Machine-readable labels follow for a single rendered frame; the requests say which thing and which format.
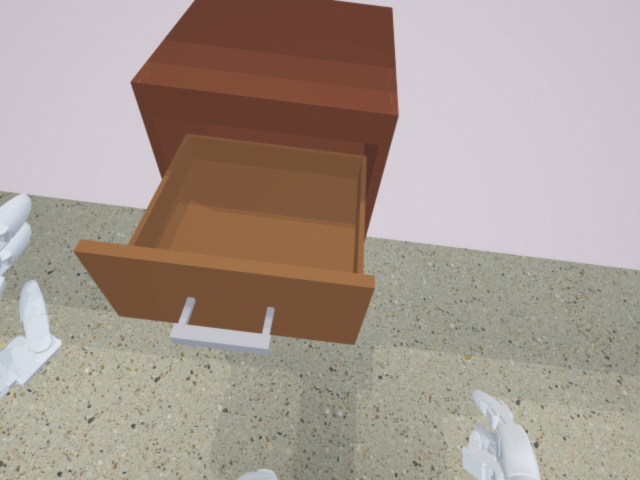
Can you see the cabinet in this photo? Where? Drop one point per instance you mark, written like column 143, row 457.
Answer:
column 315, row 74

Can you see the left robot hand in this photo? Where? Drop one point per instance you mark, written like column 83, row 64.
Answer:
column 23, row 357

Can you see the drawer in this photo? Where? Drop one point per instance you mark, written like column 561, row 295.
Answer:
column 241, row 226

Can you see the handle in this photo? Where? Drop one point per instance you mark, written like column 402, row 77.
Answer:
column 223, row 339

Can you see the left robot shin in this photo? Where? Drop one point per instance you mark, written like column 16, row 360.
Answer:
column 266, row 471

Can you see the right robot hand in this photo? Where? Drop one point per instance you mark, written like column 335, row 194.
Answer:
column 506, row 453

